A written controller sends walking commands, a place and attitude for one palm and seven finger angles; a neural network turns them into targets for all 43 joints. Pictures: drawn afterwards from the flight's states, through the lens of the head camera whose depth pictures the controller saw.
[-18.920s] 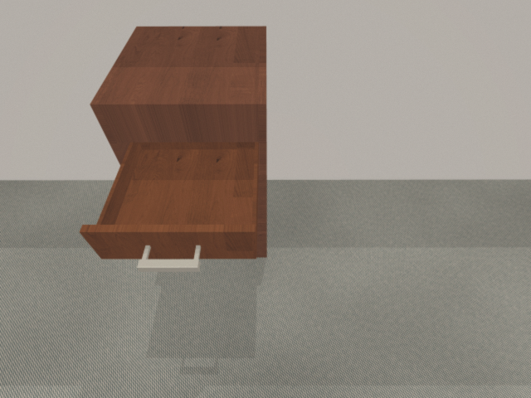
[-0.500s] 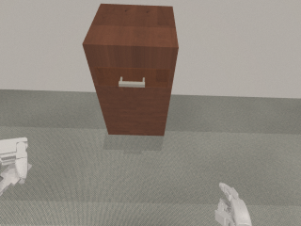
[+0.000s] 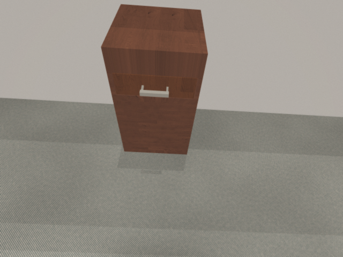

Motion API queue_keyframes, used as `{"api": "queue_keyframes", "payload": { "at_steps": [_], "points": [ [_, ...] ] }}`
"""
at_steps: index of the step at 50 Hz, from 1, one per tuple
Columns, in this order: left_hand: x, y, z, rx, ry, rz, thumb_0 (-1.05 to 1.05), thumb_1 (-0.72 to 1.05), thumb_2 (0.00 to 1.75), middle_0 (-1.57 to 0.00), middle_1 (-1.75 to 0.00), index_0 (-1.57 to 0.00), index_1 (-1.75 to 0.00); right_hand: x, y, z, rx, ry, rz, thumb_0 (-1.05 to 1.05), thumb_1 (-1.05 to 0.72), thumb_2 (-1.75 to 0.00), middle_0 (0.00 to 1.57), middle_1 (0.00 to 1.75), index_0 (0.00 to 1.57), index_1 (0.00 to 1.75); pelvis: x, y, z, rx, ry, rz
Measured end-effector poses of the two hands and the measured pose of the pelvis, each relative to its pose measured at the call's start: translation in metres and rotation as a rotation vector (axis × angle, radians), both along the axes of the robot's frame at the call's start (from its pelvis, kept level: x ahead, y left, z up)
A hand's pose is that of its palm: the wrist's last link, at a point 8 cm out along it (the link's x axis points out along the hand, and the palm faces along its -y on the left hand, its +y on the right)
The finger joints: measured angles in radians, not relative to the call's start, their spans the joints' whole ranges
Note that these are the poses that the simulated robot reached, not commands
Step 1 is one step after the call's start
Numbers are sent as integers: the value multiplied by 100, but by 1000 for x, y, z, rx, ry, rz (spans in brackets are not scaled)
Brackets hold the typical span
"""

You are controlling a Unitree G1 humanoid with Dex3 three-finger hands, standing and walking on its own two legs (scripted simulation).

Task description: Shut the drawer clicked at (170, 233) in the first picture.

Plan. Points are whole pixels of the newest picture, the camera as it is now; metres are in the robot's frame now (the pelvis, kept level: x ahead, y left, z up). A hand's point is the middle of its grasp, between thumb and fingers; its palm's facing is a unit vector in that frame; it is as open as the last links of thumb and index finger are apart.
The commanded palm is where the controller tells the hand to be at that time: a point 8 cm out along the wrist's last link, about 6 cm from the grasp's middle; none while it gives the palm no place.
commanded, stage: let the arm hang, fingers relaxed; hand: left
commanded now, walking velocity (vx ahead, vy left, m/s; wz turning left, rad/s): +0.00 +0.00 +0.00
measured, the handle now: (154, 90) +0.82 +0.11 -0.17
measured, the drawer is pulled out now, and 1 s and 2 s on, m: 0.00 0.00 0.00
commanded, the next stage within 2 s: look to check the result in 0.80 s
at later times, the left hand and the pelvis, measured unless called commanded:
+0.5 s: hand out of the picture -0.02 +0.18 -0.16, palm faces +0.02 -0.98 -0.22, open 7.0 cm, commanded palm none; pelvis +0.00 +0.00 +0.01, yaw -1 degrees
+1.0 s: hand out of the picture -0.01 +0.14 -0.16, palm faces +0.02 -0.98 -0.17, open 7.3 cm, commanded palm none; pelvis +0.01 -0.01 +0.01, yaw -1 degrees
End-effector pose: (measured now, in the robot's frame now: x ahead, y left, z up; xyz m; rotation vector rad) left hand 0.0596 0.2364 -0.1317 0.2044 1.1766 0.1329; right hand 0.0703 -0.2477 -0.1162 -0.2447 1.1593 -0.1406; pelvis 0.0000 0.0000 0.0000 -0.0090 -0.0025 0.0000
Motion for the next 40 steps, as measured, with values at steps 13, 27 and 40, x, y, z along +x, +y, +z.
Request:
{"api": "queue_keyframes", "payload": {
  "at_steps": [13,27,40],
  "points": [
    [-106,14,3,8,313,98,1,91,90,-60,-77,-60,-75,-84,27,-18,66,254,-82,1,-91,-90,20,30,20,30,-6,7,9,-9,-7,4],
    [-72,-15,0,-25,226,66,0,91,90,-24,-34,-24,-34,-90,38,-25,117,235,-125,1,-92,-90,20,30,20,30,-4,2,10,7,-24,-17],
    [-66,-35,-4,-52,234,66,0,92,90,-20,-30,-20,-30,-107,36,-23,123,290,-160,0,-91,-90,20,30,20,30,1,-9,11,7,-21,-20]
  ]
}}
